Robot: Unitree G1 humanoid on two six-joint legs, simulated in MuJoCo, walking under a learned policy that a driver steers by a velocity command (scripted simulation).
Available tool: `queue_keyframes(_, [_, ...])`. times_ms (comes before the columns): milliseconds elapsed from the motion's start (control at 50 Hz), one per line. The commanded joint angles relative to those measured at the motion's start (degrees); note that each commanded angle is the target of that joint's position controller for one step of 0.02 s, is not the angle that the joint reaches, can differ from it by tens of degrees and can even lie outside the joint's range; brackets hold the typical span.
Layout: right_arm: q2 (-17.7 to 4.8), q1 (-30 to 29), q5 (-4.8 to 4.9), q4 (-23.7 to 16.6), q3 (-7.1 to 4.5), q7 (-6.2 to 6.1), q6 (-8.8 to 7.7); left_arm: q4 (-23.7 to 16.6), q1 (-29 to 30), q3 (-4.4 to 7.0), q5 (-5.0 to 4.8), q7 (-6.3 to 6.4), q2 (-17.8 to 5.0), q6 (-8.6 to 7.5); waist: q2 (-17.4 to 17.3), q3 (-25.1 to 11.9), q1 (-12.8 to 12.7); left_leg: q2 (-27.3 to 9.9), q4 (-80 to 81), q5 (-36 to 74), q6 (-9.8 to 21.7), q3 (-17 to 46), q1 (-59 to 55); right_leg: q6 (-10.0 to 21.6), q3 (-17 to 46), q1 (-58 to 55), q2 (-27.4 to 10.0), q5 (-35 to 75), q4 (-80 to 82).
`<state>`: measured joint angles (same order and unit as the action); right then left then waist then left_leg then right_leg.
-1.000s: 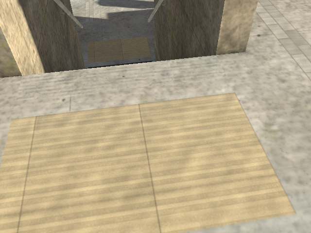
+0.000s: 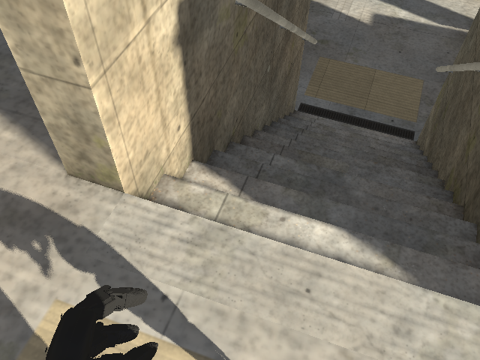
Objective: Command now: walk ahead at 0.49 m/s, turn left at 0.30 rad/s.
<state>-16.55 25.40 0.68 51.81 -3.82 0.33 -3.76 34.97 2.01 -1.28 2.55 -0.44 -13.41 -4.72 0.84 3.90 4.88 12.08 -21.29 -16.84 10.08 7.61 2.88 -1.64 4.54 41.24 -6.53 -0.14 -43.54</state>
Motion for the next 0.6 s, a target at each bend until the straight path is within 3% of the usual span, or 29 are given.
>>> queue_keyframes(20, [-5.37, 3.9, 0.29, -1.2, -1.06, -0.13, -1.3, 0.22, -3.72, 0.26, -0.72, 0.1, -2.45, -0.03, -4.08, -3.83, 0.87, -8.96, 2.96, 50.04, -2.0, 2.46, 7.01, 2.97, -10.81, -20.03, 8.11, 14.65, 10.62])
queue_keyframes(40, [-5.74, 3.95, -0.4, -0.99, -1.07, -0.5, -1.42, 0.6, -4.02, 0.64, -0.48, 0.32, -3.69, -0.35, -5.25, -3.56, 0.79, -10.16, 1.34, 51.04, -2.86, 2.74, 3.09, 4.01, -10.55, -19.97, 8.74, 13.99, 13.22])
queue_keyframes(60, [-6.89, 2.92, -1.22, -1.26, -1.29, -1.07, -1.51, 1.77, -7.11, 1.38, -0.19, 0.56, -5.7, -0.81, -6.42, -4.65, -0.86, -11.84, -2.23, 53.43, -3.93, 3.33, -0.87, 5.06, -9.49, -21.46, 9.45, 11.79, 14.77])
queue_keyframes(80, [-8.48, 0.13, -1.99, -1.83, -1.7, -1.56, -1.47, 4.41, -14.39, 2.23, -0.36, 0.67, -7.76, -1.46, -7.17, -6.89, -4.89, -13.01, -9.07, 56.25, -4.89, 2.58, -3.56, 6.02, -8.25, -25.47, 9.87, 10.25, 15.82])
queue_keyframes(100, [-9.71, -4.34, -1.9, -2.73, -2.0, -1.91, -1.25, 8.26, -24.76, 2.87, -0.67, 0.62, -8.83, -2.33, -6.74, -9.27, -11.21, -12.25, -19.9, 54.09, -5.89, -0.57, -3.94, 6.82, -6.85, -31.86, 8.6, 14.95, 20.69])
queue_keyframes(120, [-7.89, -4.62, -1.6, -3.85, -1.69, -2.11, -1.15, 11.14, -31.4, 3.7, -0.8, 0.54, -11.58, -2.93, -1.37, -12.67, -13.11, -7.86, -36.86, 33.63, -6.94, -4.51, 1.32, 7.88, -1.52, -40.18, 2.89, 35.63, 18.77])
queue_keyframes(140, [-0.58, 9.95, 0.47, -3.19, -0.5, -2.12, -0.36, 10.6, -29.33, 4.24, 0.13, -0.26, -14.09, -2.39, 14.28, -21.36, -4.05, -0.36, -60.44, -19.56, -10.91, -6.98, 20.92, 20.11, 20.99, -59.42, -14.54, 72.36, 8.47])
queue_keyframes(160, [-3.9, 12.14, -1.08, -3.1, -0.03, -2.24, -0.08, 8.93, -27.03, 5.24, -2.19, -0.96, -13.59, -1.02, 9.37, -28.66, -4.18, -2.2, -66.05, -14.92, -10.34, -2.92, 26.36, 23.92, 31.43, -61.95, -15.46, 66.87, 13.72])
queue_keyframes(180, [-5.88, 3.86, -2.34, -4.85, -0.08, -2.2, 0.19, 6.3, -20.54, 5.51, -3.1, -0.66, -11.68, 0.12, 3.68, -22.83, -4.68, -5.28, -66.48, -8.9, -10.45, -2.31, 28.79, 23.25, 27.47, -54.41, -12.31, 52.91, 17.39])
queue_keyframes(200, [-6.3, -2.82, -3.37, -6.77, 0.17, -1.98, 0.41, 5.96, -18.03, 4.93, -3.17, -0.39, -8.9, 1.02, -1.3, -16.7, -5.01, -7.23, -62.87, -6.86, -10.27, -2.82, 30.27, 21.12, 22.85, -46.87, -8.78, 41.14, 19.75])
queue_keyframes(220, [-6.05, -7.55, -3.69, -8.6, 0.35, -1.71, 1.15, 6.5, -18.63, 4.82, -3.14, 0.06, -8.32, 1.63, -3.34, -13.49, -5.22, -8.34, -59.81, -6.7, -10.53, -2.8, 30.87, 19.73, 20.38, -41.62, -5.98, 34.31, 21.78])
queue_keyframes(240, [-5.69, -9.56, -4.19, -10.23, 0.46, -1.55, 2.4, 8.02, -21.73, 4.86, -3.15, 0.33, -8.33, 2.01, -2.9, -10.45, -5.02, -8.86, -55.83, -6.07, -10.72, -3.07, 29.1, 17.81, 19.13, -36.29, -3.56, 35.58, 22.91])
queue_keyframes(260, [-4.46, -8.83, -3.69, -11.06, 0.9, -1.57, 3.62, 8.73, -22.44, 5.04, -2.66, 0.29, -8.64, 2.42, -1.47, -10.49, -3.55, -9.14, -52.85, -6.04, -11.02, -2.76, 27.84, 16.94, 18.83, -34.0, -2.6, 33.24, 23.29])
queue_keyframes(300, [-3.31, -8.21, -3.63, -11.4, 1.49, -2.0, 5.11, 8.04, -21.97, 5.84, -2.09, -0.04, -10.38, 3.03, -0.04, -11.1, -2.58, -8.99, -48.83, -6.75, -11.49, -3.1, 25.71, 14.97, 18.83, -29.39, -0.38, 27.09, 24.2])
queue_keyframes(340, [-4.34, -10.28, -3.4, -12.2, 1.46, -2.5, 5.94, 6.24, -20.0, 6.54, -1.07, 0.34, -12.03, 3.84, 1.4, -11.06, -2.25, -8.92, -44.23, -4.54, -11.93, -3.07, 24.81, 11.59, 20.81, -25.08, 1.35, 14.99, 25.75])
queue_keyframes(420, [-4.64, -16.66, -2.93, -14.14, 1.53, -2.39, 7.24, 4.97, -21.59, 7.63, -2.65, 0.93, -12.73, 6.33, 5.65, -8.63, -4.8, -8.57, -38.42, -0.71, -12.26, -1.11, 29.2, 6.46, 26.2, -25.5, 4.21, -12.92, 29.95])
queue_keyframes(480, [-4.98, -20.36, -2.65, -14.66, 1.46, -2.12, 6.8, 4.61, -22.73, 8.65, -2.67, 1.04, -13.17, 7.26, 7.28, -7.07, -7.39, -8.21, -32.51, 0.97, -12.23, 0.1, 31.38, 4.72, 29.87, -29.2, 4.97, -23.96, 31.6])
queue_keyframes(520, [-5.53, -21.71, -1.97, -14.52, 1.38, -2.55, 5.88, 4.75, -23.68, 9.25, -2.25, 1.23, -13.61, 7.75, 8.05, -6.18, -8.62, -7.45, -28.21, 0.35, -11.76, 0.7, 31.55, 4.05, 32.51, -31.64, 4.88, -26.89, 31.85])
queue_keyframes(600, [-4.44, -22.59, -1.45, -14.8, 1.96, -2.57, 4.16, 3.5, -21.12, 9.55, -1.82, 0.75, -13.5, 8.38, 8.12, -5.96, -9.07, -5.56, -21.26, -2.67, -9.81, 0.66, 26.14, 7.2, 34.35, -31.59, 6.08, -24.32, 30.56])
